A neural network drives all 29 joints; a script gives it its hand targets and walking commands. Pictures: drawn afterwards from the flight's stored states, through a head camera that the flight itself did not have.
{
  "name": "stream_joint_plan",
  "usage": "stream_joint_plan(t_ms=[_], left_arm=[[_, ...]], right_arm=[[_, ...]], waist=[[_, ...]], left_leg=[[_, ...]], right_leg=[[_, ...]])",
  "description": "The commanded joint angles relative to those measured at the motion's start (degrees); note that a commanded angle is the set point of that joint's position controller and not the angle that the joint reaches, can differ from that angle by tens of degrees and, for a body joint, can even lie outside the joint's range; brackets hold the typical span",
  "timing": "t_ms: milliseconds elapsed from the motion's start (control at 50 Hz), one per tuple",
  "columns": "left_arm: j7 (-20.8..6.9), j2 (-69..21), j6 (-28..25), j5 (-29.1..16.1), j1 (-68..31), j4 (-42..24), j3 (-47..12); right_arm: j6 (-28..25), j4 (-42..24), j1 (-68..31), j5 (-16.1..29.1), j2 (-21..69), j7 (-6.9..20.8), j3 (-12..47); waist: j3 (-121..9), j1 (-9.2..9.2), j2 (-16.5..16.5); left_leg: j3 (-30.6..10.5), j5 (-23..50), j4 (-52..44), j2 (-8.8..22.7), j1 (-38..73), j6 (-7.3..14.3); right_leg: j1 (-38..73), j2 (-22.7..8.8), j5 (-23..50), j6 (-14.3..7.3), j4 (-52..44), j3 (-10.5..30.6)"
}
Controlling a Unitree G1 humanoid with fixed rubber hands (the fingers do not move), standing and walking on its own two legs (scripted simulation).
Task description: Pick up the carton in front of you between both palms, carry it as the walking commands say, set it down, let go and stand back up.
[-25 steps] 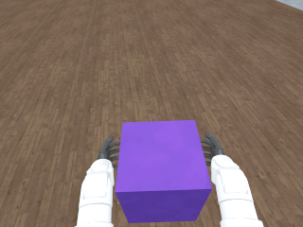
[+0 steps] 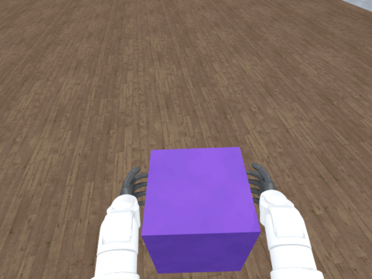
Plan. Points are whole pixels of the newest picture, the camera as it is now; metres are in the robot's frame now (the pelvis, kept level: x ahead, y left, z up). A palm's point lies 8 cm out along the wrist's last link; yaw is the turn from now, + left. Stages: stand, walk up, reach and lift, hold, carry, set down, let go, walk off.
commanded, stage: carry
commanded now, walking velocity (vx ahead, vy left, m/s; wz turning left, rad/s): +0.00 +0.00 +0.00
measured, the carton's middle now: (197, 212) +0.30 +0.00 -0.04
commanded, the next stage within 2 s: hold in 0.42 s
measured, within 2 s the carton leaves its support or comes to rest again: neither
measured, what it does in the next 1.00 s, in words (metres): stands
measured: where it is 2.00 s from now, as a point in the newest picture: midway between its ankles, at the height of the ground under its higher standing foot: outside the picture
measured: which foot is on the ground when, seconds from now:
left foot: down 0.00-1.00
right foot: down 0.00-1.00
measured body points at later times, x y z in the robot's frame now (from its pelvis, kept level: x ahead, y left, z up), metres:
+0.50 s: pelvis -0.01 -0.01 +0.00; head -0.02 +0.00 +0.45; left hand +0.29 +0.14 +0.03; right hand +0.29 -0.16 +0.03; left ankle +0.05 +0.13 -0.73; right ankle -0.03 -0.10 -0.73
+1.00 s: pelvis -0.02 +0.04 +0.00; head -0.03 +0.04 +0.45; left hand +0.34 +0.11 +0.03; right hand +0.29 -0.18 +0.03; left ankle +0.06 +0.13 -0.73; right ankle -0.03 -0.09 -0.73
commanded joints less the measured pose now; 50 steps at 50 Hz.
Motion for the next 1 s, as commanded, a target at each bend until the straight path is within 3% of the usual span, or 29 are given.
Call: stream_joint_plan(t_ms=[0,400,420,440,480,520,580,740,860,920,980], left_arm=[[-12.9,-50.3,-2.0,-14.3,-25.7,-3.1,-31.8],[-13.0,-50.4,-2.1,-14.2,-25.6,-3.1,-31.7],[-13.2,-51.3,-1.7,-13.7,-20.2,-5.1,-30.8],[-13.3,-49.0,-2.4,-13.7,-22.3,-7.7,-30.7],[-13.7,-50.0,-2.9,-14.2,-23.7,-6.5,-31.4],[-14.2,-50.2,-3.2,-15.0,-25.4,-6.1,-32.4],[-14.1,-50.0,-3.4,-13.6,-25.2,-4.0,-30.9],[-14.4,-53.6,-3.2,-10.8,-30.2,4.5,-25.6],[-14.5,-57.6,-5.2,-6.8,-43.7,17.1,-16.6],[-12.5,-54.2,-6.9,-2.7,-47.8,22.4,-8.9],[-9.9,-48.0,-9.5,2.3,-47.8,25.7,-0.7]], right_arm=[[-2.0,-3.1,-25.5,14.1,51.1,12.6,31.5],[-1.9,-3.1,-25.5,14.1,51.1,12.6,31.5],[-2.3,-1.3,-21.1,13.3,52.5,13.2,29.7],[-3.6,-1.7,-20.9,11.8,51.3,12.7,28.8],[-4.0,-2.5,-21.2,11.1,51.0,12.1,27.6],[-4.3,-1.2,-21.8,10.9,51.2,12.0,27.1],[-4.2,-0.4,-24.3,11.7,52.1,12.6,28.3],[-4.4,5.7,-34.7,12.4,53.0,15.9,26.8],[-8.8,20.5,-47.1,5.0,49.8,18.4,13.6],[-11.2,27.1,-50.3,-0.6,45.2,17.6,4.0],[-13.4,31.0,-49.9,-6.2,39.3,15.9,-4.0]], waist=[[-13.5,0.01,0.3],[-13.7,0.03,0.1],[-6.0,0.4,-5.3],[-9.0,-0.28,-5.3],[-10.4,-1.37,-2.2],[-9.8,-1.46,-1.1],[-7.8,0.31,-1.4],[-3.1,2.25,-0.8],[-0.1,-0.25,1.4],[1.8,-1.14,2.2],[2.6,-0.63,2.0]], left_leg=[[-5.9,8.9,-2.6,5.2,8.6,0.3],[-5.6,8.8,-2.2,5.1,8.3,-0.1],[-12.7,16.9,-2.7,-11.2,24.3,1.2],[-14.0,18.4,-3.0,-9.8,24.2,1.0],[-13.9,19.4,-4.6,-10.0,21.7,0.7],[-13.8,16.0,-5.7,-10.5,19.5,-0.1],[-13.3,10.4,-7.0,-10.9,17.7,-0.2],[-13.2,0.4,-8.1,-10.2,20.8,0.1],[-14.6,-11.9,-6.8,-8.7,19.8,-0.8],[-16.0,-15.2,-4.9,-8.1,17.2,-1.2],[-15.6,-13.6,-2.2,-8.2,12.7,-1.6]], right_leg=[[0.5,-6.7,9.6,-0.2,-5.9,6.3],[0.1,-6.6,11.1,-0.5,-5.6,6.5],[-1.3,4.8,24.2,-1.1,-10.3,18.2],[2.4,4.5,24.7,-1.4,-10.3,19.0],[9.6,5.5,30.7,-0.1,-9.4,18.3],[13.1,5.9,26.8,0.1,-10.2,17.8],[13.7,5.9,21.4,0.7,-11.2,17.2],[4.2,6.2,5.5,0.6,-12.4,16.3],[-3.7,7.3,-5.9,-2.0,-8.6,15.2],[-8.2,7.7,-6.5,-2.6,-5.2,14.9],[-11.9,8.0,-5.4,-2.6,-1.8,14.5]])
